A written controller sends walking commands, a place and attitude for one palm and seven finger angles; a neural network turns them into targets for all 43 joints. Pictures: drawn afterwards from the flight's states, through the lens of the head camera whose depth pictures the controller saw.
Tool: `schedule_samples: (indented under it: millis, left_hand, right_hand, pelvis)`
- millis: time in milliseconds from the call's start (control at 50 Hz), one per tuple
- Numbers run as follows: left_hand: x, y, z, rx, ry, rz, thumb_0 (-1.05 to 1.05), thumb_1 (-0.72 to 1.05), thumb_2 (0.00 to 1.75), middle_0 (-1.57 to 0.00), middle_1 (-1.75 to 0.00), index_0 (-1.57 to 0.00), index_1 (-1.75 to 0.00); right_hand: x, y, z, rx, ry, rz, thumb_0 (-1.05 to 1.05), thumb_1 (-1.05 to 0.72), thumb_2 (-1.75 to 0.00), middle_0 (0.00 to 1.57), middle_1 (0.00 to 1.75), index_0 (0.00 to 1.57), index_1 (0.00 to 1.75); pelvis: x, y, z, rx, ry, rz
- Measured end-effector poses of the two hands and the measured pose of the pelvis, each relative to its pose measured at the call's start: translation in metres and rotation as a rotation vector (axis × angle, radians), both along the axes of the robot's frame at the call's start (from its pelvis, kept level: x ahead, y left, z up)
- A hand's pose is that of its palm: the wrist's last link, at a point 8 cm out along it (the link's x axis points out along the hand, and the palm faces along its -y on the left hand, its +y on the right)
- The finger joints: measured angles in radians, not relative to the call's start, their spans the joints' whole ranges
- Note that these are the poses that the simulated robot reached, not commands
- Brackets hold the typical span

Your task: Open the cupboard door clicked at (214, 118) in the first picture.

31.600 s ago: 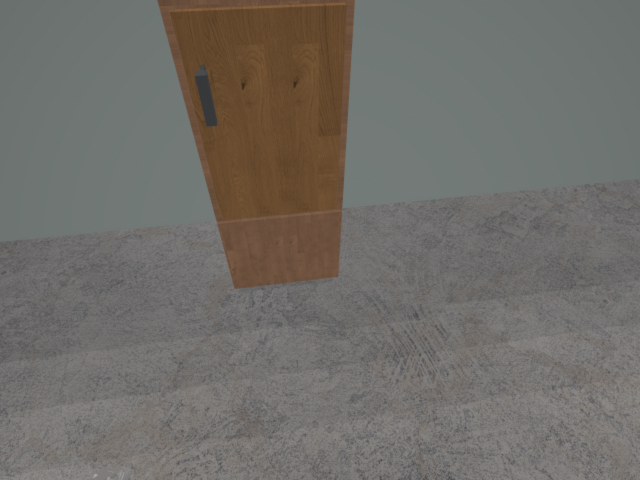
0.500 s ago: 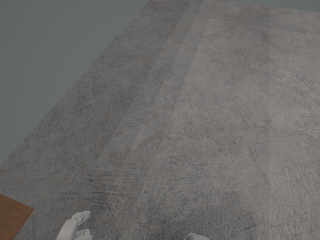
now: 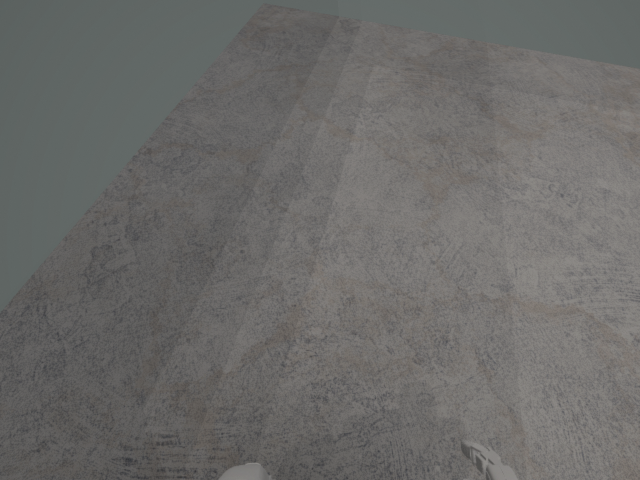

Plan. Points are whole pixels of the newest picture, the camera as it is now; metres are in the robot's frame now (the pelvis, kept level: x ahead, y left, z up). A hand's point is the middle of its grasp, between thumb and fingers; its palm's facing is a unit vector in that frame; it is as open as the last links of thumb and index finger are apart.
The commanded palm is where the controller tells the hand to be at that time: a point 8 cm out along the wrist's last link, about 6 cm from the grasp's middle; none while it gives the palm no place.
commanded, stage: walk to a spot facing it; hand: left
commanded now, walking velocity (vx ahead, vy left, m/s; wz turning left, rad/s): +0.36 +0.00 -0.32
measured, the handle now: out of the picture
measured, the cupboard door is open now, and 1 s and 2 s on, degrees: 43 43 43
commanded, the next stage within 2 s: turn to face it in 0.66 s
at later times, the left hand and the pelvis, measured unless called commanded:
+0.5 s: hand (281, 319) +0.38 +0.10 -0.14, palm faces -0.18 -0.96 -0.21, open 7.4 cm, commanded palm none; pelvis +0.22 -0.06 +0.01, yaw -9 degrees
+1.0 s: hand (279, 287) +0.46 +0.11 -0.18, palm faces -0.02 -0.99 -0.15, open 7.4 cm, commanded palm none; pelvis +0.44 -0.06 +0.01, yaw -4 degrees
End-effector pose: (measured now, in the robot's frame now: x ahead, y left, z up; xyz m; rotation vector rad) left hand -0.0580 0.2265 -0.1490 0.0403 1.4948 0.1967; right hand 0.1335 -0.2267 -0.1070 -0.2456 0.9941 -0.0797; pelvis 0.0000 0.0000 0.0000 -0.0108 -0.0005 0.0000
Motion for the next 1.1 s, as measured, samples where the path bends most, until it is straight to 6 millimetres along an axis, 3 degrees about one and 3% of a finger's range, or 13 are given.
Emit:
schedule_samples:
  millis: [100,200,320,420,480,560,720,860,940,1020,1100]
  left_hand:
    - [0.094,0.019,0.013,0.016,-0.096,-0.085,0.01,0.91,0.9,-0.2,-0.3,-0.2,-0.3]
    - [0.203,0.018,0.031,0.029,-0.228,-0.173,0.01,0.91,0.9,-0.19,-0.3,-0.19,-0.3]
    - [0.328,-0.014,0.039,0.039,-0.322,-0.317,0.0,0.91,0.9,-0.19,-0.3,-0.19,-0.3]
    - [0.419,-0.057,0.032,0.055,-0.422,-0.395,0.0,0.91,0.9,-0.19,-0.3,-0.19,-0.3]
    - [0.436,-0.074,0.034,0.049,-0.429,-0.374,0.0,0.91,0.9,-0.19,-0.3,-0.2,-0.3]
    - [0.433,-0.087,0.034,0.034,-0.34,-0.338,0.0,0.91,0.9,-0.2,-0.3,-0.2,-0.3]
    - [0.43,-0.074,0.025,0.036,-0.172,-0.264,-0.01,0.94,0.9,-0.2,-0.3,-0.2,-0.3]
    - [0.439,-0.067,-0.006,-0.009,-0.009,-0.179,0.0,0.92,0.9,-0.2,-0.3,-0.2,-0.3]
    - [0.475,-0.062,-0.007,-0.002,-0.019,-0.169,0.0,0.91,0.9,-0.2,-0.3,-0.2,-0.3]
    - [0.53,-0.061,0.005,0.015,-0.14,-0.138,0.01,0.91,0.9,-0.2,-0.3,-0.2,-0.3]
    - [0.576,-0.064,0.018,0.039,-0.251,-0.117,0.0,0.91,0.9,-0.2,-0.3,-0.2,-0.3]
  right_hand:
    - [-0.025,0.004,0.002,0.006,0.126,-0.098,0.0,-0.91,-0.9,0.2,0.3,0.2,0.3]
    - [-0.067,-0.008,0.001,0.001,0.309,-0.227,0.0,-0.93,-0.9,0.2,0.3,0.2,0.3]
    - [-0.103,-0.013,-0.007,0.05,0.5,-0.357,0.01,-0.92,-0.9,0.2,0.3,0.2,0.3]
    - [-0.102,-0.02,-0.023,0.115,0.63,-0.426,0.01,-0.91,-0.9,0.2,0.3,0.2,0.3]
    - [-0.065,-0.033,-0.024,0.129,0.618,-0.438,0.01,-0.91,-0.9,0.2,0.3,0.2,0.3]
    - [0.02,-0.056,-0.019,0.116,0.472,-0.423,0.01,-0.91,-0.9,0.2,0.3,0.2,0.3]
    - [0.194,-0.089,-0.008,0.07,0.227,-0.33,0.01,-0.93,-0.9,0.2,0.3,0.2,0.3]
    - [0.323,-0.091,-0.013,-0.006,0.113,-0.227,0.01,-0.92,-0.9,0.2,0.3,0.2,0.3]
    - [0.35,-0.081,-0.012,-0.015,0.123,-0.205,0.01,-0.92,-0.9,0.2,0.3,0.2,0.3]
    - [0.352,-0.071,-0.012,-0.002,0.214,-0.166,0.0,-0.91,-0.9,0.2,0.3,0.2,0.3]
    - [0.352,-0.077,-0.012,0.004,0.283,-0.152,0.01,-0.93,-0.9,0.2,0.3,0.2,0.3]
  pelvis:
    - [0.039,0.006,0.015,0.004,0.005,-0.035]
    - [0.081,0.005,0.023,0.005,0.012,-0.074]
    - [0.138,-0.014,0.018,0.025,0.018,-0.128]
    - [0.19,-0.048,-0.001,0.034,0.011,-0.157]
    - [0.214,-0.06,0.003,0.024,-0.004,-0.161]
    - [0.248,-0.072,0.016,0.02,-0.001,-0.172]
    - [0.323,-0.078,0.019,-0.006,0.008,-0.165]
    - [0.402,-0.064,-0.003,-0.023,-0.008,-0.138]
    - [0.425,-0.06,-0.001,-0.01,-0.015,-0.116]
    - [0.438,-0.061,0.008,-0.013,-0.002,-0.065]
    - [0.449,-0.068,0.013,-0.015,0.014,-0.02]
